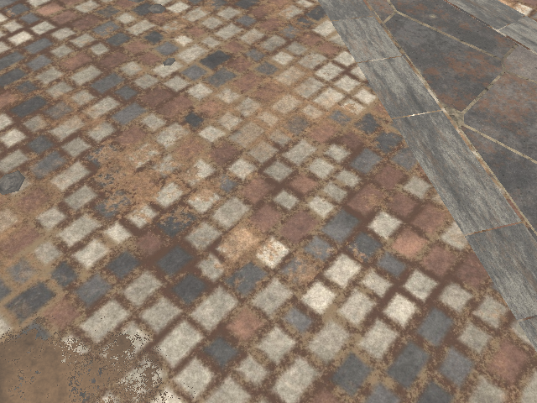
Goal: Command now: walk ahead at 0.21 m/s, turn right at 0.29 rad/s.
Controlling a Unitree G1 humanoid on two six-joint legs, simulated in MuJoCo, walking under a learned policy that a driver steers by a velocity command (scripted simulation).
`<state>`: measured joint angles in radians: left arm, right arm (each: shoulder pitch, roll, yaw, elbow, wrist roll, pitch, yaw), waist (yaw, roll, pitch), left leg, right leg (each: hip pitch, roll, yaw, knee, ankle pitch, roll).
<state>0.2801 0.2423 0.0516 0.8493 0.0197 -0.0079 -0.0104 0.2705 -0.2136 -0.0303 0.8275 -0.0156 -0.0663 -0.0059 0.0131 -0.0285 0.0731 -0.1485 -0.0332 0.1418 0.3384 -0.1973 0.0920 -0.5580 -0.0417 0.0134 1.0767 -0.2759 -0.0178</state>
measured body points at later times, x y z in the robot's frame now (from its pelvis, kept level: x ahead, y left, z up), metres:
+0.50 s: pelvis +0.07 -0.02 -0.01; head +0.09 -0.01 +0.44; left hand +0.14 +0.26 -0.14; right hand +0.18 -0.27 -0.15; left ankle +0.04 +0.09 -0.71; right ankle +0.14 -0.11 -0.75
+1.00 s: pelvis +0.04 +0.02 +0.00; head +0.06 +0.04 +0.45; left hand +0.05 +0.31 -0.13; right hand +0.24 -0.21 -0.11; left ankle +0.04 +0.09 -0.75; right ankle +0.09 -0.12 -0.70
